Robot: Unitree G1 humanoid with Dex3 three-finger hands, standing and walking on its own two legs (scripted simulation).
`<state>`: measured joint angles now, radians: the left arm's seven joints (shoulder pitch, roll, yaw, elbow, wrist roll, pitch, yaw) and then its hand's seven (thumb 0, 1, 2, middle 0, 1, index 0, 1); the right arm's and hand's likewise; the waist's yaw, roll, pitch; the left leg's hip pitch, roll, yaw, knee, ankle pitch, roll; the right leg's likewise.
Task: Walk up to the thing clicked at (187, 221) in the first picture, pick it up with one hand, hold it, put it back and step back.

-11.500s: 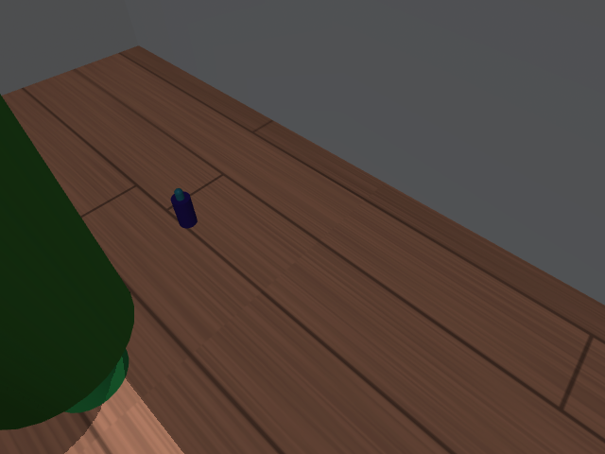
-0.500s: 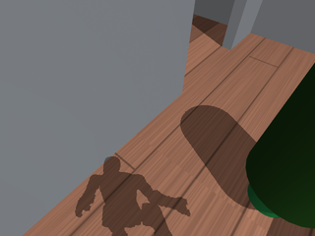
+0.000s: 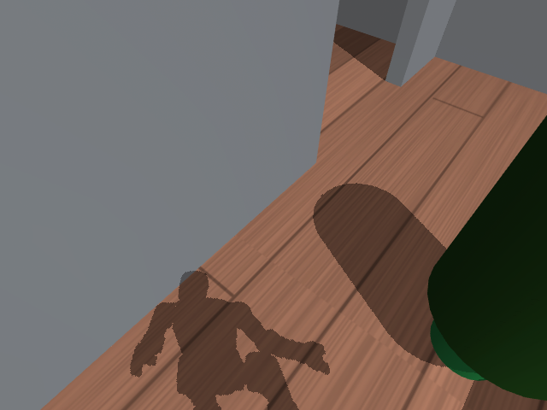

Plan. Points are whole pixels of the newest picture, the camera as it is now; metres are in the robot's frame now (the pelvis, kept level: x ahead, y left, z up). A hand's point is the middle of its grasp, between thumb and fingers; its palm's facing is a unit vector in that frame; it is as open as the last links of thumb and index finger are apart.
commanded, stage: stand
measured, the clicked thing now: out of the picture +0.26 -1.37 -0.68
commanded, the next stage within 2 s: walk up in 0.86 s
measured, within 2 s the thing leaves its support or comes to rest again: neither
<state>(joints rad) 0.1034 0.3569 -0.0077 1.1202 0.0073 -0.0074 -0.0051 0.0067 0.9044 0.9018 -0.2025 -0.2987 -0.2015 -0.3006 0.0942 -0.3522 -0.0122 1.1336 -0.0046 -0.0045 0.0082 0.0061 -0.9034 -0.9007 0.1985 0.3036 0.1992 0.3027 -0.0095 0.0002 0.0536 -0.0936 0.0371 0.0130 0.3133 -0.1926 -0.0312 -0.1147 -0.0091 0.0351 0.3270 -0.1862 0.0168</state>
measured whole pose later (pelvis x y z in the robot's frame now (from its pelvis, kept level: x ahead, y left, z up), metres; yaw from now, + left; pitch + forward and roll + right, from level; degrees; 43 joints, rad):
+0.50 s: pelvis +0.00 +0.00 +0.00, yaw +0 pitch -2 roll +0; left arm 0.11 0.36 0.00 1.12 0.01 0.00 -0.01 0.01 0.90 0.90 -0.20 -0.30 -0.20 -0.30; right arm 0.11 -0.35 -0.01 1.13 -0.01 0.00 0.01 0.01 -0.90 -0.90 0.20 0.30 0.20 0.30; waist -0.01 0.00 0.05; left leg -0.09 0.03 0.01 0.31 -0.19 -0.03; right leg -0.11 -0.02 0.03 0.33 -0.19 0.02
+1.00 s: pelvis -0.01 +0.02 -0.01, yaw -5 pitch -1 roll -1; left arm 0.18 0.35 0.02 1.01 0.02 0.01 0.00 0.01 0.90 0.90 -0.20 -0.30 -0.20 -0.30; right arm 0.07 -0.39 -0.07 1.03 -0.01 0.03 0.02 0.01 -0.90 -0.90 0.20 0.30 0.20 0.30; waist 0.02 0.02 0.08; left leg -0.22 0.02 0.00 0.61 -0.42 -0.01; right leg -0.22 0.02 0.12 0.45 -0.22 0.02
